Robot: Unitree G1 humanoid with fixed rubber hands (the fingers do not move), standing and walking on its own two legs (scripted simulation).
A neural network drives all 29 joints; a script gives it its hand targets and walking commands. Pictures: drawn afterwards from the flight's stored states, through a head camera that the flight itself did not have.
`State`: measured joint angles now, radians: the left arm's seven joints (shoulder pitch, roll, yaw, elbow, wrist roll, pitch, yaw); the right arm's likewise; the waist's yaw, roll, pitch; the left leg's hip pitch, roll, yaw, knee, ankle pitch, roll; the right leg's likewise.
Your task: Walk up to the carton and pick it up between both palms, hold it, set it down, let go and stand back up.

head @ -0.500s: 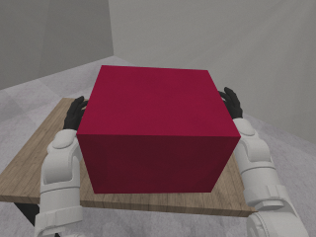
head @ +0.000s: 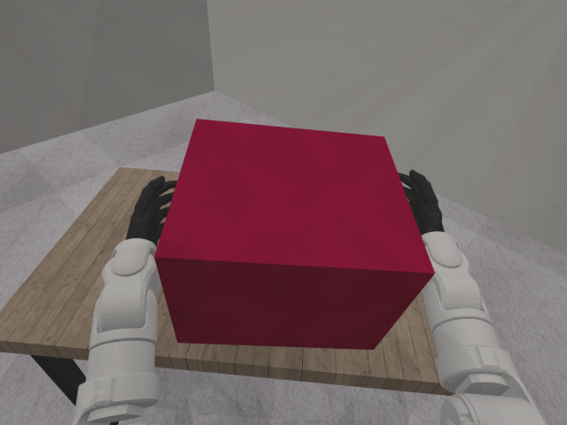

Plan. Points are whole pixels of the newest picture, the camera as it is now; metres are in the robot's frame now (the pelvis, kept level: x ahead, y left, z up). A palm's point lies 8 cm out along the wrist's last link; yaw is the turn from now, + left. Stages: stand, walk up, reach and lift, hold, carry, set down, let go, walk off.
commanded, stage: set down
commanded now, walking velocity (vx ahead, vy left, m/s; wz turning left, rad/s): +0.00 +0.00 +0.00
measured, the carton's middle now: (285, 235) +0.37 -0.01 +0.12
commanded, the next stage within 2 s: none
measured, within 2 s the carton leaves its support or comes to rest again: neither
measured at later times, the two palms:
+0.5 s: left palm (158, 239) +0.37 +0.18 +0.12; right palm (417, 221) +0.38 -0.21 +0.14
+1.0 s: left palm (177, 246) +0.38 +0.16 +0.09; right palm (419, 228) +0.39 -0.23 +0.10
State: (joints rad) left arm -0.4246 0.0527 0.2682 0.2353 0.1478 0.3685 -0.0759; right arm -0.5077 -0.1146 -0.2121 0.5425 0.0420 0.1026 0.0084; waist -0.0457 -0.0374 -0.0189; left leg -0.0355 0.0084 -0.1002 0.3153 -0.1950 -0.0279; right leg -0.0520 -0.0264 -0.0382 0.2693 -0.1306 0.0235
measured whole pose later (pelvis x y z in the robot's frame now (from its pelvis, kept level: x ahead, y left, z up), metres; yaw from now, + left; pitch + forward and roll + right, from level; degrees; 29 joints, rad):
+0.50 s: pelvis +0.02 +0.00 +0.00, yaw +0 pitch +0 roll -1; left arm -0.38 0.04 0.22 0.28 0.08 0.29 0.01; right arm -0.51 -0.17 -0.15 0.60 0.10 0.03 0.01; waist -0.04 -0.02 -0.06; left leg -0.11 0.02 -0.10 0.33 -0.22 -0.04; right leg -0.12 -0.01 -0.05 0.27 -0.15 0.02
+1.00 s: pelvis +0.01 -0.01 +0.00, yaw -1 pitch +5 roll -1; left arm -0.48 0.02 0.22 0.56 0.07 0.12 0.06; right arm -0.62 -0.20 -0.25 0.87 0.02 -0.12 0.08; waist 0.00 0.01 -0.10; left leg -0.21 0.03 -0.08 0.33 -0.20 -0.04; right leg -0.24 -0.01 -0.04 0.30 -0.14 0.01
